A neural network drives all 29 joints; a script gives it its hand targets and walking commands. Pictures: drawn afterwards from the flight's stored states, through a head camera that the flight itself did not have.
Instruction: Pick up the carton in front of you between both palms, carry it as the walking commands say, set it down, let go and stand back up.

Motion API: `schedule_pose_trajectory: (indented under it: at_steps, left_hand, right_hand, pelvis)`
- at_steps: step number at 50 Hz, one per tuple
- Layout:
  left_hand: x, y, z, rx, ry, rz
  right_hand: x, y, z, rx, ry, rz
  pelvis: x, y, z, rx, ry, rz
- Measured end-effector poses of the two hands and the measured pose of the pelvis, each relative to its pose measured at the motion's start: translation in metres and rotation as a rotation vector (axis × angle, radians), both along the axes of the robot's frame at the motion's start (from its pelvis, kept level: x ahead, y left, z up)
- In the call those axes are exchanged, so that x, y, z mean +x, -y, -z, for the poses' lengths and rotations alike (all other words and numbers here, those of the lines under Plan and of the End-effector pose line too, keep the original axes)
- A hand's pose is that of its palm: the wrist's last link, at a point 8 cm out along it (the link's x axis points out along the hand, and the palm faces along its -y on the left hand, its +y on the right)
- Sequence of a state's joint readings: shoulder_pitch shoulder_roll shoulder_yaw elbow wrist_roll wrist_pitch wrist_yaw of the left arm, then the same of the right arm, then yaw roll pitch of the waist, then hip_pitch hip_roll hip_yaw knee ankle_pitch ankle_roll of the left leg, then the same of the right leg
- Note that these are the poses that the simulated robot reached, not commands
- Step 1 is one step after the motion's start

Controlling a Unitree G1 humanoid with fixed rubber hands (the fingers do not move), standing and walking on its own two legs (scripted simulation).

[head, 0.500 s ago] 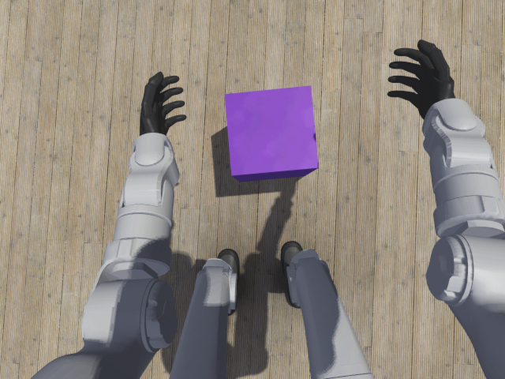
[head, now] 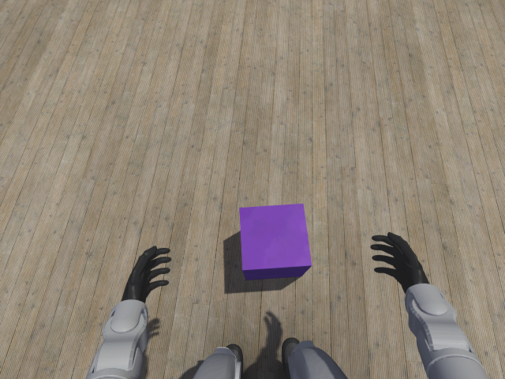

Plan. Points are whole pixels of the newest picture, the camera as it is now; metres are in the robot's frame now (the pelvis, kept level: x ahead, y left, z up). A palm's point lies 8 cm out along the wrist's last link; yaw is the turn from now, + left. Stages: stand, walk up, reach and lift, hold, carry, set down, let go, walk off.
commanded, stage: let go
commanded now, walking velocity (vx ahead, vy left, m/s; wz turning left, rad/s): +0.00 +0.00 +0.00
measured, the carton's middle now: (272, 244) +0.45 -0.04 -0.62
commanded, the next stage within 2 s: stand in 0.66 s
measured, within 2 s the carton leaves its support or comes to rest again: neither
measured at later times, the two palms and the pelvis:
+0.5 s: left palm (88, 348) +0.18 +0.25 -0.04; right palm (420, 339) +0.17 -0.21 -0.04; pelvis +0.01 +0.02 +0.03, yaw -1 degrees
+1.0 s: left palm (94, 372) +0.14 +0.26 -0.09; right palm (445, 362) +0.14 -0.25 -0.07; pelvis +0.05 +0.01 +0.02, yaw -2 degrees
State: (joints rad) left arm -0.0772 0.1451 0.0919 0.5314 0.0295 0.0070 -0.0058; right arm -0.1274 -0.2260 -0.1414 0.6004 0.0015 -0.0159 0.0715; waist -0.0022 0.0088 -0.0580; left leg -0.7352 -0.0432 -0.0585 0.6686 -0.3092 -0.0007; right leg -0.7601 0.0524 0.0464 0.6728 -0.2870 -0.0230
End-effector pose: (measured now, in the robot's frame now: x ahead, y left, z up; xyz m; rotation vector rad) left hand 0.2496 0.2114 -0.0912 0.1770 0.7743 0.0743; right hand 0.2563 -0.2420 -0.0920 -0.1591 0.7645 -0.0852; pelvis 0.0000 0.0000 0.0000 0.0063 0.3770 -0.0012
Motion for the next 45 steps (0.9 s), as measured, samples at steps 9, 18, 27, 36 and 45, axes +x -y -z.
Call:
schedule_pose_trajectory:
  at_steps: [9,18,27,36,45]
  left_hand:
    - [-0.055,-0.030,-0.039,-0.003,-0.004,-0.014]
    - [-0.073,-0.043,-0.052,-0.006,-0.009,0.008]
    - [-0.073,-0.040,-0.053,-0.005,-0.019,0.015]
    - [-0.081,-0.044,-0.046,0.066,-0.024,0.009]
    - [-0.108,-0.055,-0.009,0.084,-0.164,-0.015]
  right_hand:
    - [-0.055,-0.019,-0.037,-0.004,-0.012,-0.005]
    - [-0.082,-0.030,-0.052,-0.002,-0.026,-0.010]
    - [-0.085,-0.032,-0.053,0.000,-0.036,-0.013]
    - [-0.092,-0.019,-0.046,-0.073,-0.033,-0.002]
    - [-0.114,0.008,-0.030,-0.138,-0.107,0.067]
  pelvis:
    - [0.016,-0.013,-0.023,-0.011,0.218,-0.001]
    - [0.017,-0.022,-0.028,-0.016,0.384,0.004]
    - [0.012,-0.024,-0.027,-0.018,0.460,0.009]
    - [0.015,-0.018,-0.025,-0.016,0.425,0.008]
    - [0.039,-0.014,-0.021,-0.021,0.334,0.022]
